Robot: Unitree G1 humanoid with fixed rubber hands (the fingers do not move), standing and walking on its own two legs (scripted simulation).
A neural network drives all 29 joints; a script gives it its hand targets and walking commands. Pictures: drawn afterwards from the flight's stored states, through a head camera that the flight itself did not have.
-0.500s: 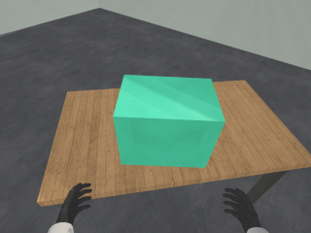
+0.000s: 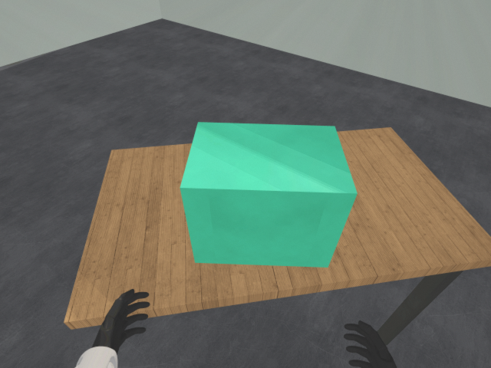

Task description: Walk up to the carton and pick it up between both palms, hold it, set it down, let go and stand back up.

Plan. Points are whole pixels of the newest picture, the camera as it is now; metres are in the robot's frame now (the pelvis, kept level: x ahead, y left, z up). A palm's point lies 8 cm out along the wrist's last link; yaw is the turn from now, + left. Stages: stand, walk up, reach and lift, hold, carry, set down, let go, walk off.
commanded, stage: set down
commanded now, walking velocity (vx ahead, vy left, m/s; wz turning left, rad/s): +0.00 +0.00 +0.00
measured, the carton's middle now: (263, 195) +0.47 -0.02 +0.01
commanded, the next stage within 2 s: let go in 0.16 s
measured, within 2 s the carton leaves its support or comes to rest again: neither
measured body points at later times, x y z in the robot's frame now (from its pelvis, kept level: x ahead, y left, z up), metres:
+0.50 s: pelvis -0.01 -0.01 +0.00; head -0.03 -0.02 +0.45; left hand +0.21 +0.22 -0.04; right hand +0.15 -0.23 -0.09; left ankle -0.01 +0.13 -0.75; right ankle -0.02 -0.11 -0.75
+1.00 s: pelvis -0.01 +0.00 -0.01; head -0.01 +0.01 +0.44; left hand +0.19 +0.23 -0.05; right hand +0.07 -0.24 -0.14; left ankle -0.01 +0.13 -0.75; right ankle -0.02 -0.11 -0.75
